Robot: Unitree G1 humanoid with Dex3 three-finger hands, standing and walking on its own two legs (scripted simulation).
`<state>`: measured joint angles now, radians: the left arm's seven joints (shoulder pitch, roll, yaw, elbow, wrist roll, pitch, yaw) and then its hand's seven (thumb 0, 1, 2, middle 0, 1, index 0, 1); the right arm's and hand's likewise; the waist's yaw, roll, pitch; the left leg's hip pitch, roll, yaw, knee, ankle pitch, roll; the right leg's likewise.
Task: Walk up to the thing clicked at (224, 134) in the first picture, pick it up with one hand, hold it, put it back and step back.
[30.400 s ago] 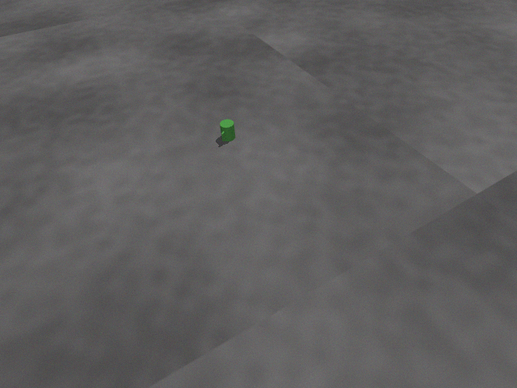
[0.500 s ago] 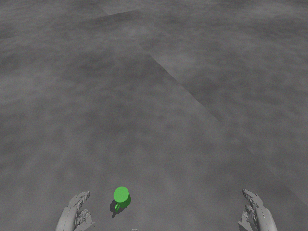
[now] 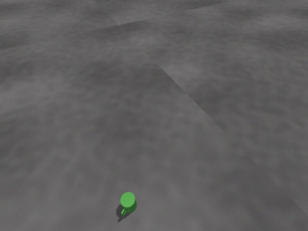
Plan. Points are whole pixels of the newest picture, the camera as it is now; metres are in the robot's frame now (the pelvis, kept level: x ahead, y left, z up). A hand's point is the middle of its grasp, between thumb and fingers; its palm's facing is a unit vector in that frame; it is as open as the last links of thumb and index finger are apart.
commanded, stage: stand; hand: left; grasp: from above
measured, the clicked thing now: (127, 205) +0.41 +0.22 -0.72
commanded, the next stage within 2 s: step back in 1.98 s
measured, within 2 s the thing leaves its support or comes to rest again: neither
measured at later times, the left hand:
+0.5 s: hand out of the picture +0.02 +0.23 -0.15, palm faces +0.03 -0.94 -0.34, open 7.4 cm
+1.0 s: hand out of the picture +0.06 +0.20 -0.15, palm faces +0.00 -0.96 -0.29, open 7.4 cm
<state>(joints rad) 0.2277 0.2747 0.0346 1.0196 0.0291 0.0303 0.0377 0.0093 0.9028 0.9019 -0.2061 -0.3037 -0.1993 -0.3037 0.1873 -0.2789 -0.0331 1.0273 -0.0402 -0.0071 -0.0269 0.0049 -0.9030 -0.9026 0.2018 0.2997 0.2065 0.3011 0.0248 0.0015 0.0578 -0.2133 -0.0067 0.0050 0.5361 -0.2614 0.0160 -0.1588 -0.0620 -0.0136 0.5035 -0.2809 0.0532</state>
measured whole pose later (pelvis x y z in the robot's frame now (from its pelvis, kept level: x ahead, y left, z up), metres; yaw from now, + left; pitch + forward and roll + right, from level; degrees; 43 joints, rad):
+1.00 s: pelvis +0.00 -0.02 +0.01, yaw -1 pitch -4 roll +0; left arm 0.14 0.26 0.02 1.16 0.02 0.01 0.02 0.01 0.90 0.90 -0.21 -0.30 -0.20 -0.30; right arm 0.15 -0.28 0.00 1.15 -0.02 0.00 -0.02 0.00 -0.90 -0.90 0.20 0.30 0.21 0.30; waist 0.00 0.01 0.05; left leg -0.12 0.02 0.01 0.35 -0.17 -0.01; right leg -0.08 -0.04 -0.01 0.34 -0.20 0.03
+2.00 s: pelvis +0.01 -0.02 +0.01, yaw -1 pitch -3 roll +0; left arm 0.12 0.33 0.01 1.12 0.00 0.00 0.00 0.01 0.90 0.90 -0.21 -0.30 -0.20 -0.30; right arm 0.11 -0.34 -0.01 1.14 -0.01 -0.01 0.00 0.00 -0.90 -0.90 0.20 0.30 0.21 0.30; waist 0.00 0.01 0.05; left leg -0.12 0.02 0.01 0.35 -0.18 -0.01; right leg -0.09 -0.04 -0.01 0.34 -0.20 0.03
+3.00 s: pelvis -0.20 +0.00 -0.01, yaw -6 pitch -3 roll +1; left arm 0.17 0.35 0.06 0.84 0.03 0.04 0.00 0.01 0.90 0.90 -0.21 -0.30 -0.20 -0.30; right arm 0.11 -0.39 -0.05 0.88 0.00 0.05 -0.02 0.00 -0.90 -0.90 0.20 0.30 0.21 0.30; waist 0.01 0.03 0.17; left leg -0.46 -0.09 -0.10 1.06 -0.50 0.00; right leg -0.27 0.02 0.05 0.63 -0.31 -0.02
